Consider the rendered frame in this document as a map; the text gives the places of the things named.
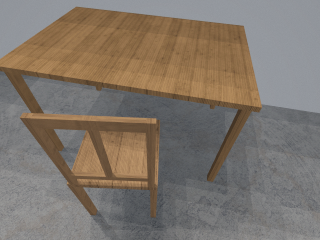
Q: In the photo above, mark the table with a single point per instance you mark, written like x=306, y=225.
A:
x=183, y=59

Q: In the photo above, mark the chair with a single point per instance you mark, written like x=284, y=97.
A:
x=115, y=153

